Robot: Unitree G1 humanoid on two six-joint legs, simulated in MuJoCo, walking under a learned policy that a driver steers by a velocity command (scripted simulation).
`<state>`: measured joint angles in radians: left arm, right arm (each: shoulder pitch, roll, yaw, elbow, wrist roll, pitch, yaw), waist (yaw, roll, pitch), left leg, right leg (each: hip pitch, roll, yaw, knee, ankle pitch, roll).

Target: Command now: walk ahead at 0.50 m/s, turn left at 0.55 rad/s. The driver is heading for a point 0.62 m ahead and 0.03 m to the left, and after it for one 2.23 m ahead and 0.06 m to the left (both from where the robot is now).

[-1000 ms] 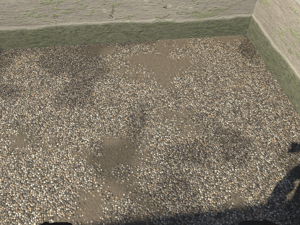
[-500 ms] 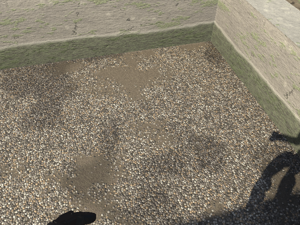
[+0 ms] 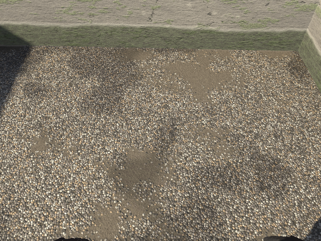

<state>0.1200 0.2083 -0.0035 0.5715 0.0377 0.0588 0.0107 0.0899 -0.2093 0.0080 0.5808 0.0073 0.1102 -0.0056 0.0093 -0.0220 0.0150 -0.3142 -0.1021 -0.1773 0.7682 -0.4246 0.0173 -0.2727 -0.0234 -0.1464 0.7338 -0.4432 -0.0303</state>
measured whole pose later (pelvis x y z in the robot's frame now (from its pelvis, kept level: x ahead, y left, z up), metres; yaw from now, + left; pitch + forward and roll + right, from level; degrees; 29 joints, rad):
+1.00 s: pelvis -0.02 +0.02 +0.01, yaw +15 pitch -1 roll +0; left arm 0.25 0.18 -0.04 0.60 0.02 0.03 -0.01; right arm 0.07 -0.18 0.05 0.60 -0.02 0.07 0.01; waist 0.02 0.01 -0.01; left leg -0.33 -0.11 -0.14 0.66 -0.29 0.03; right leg -0.20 -0.03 -0.14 0.64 -0.42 -0.03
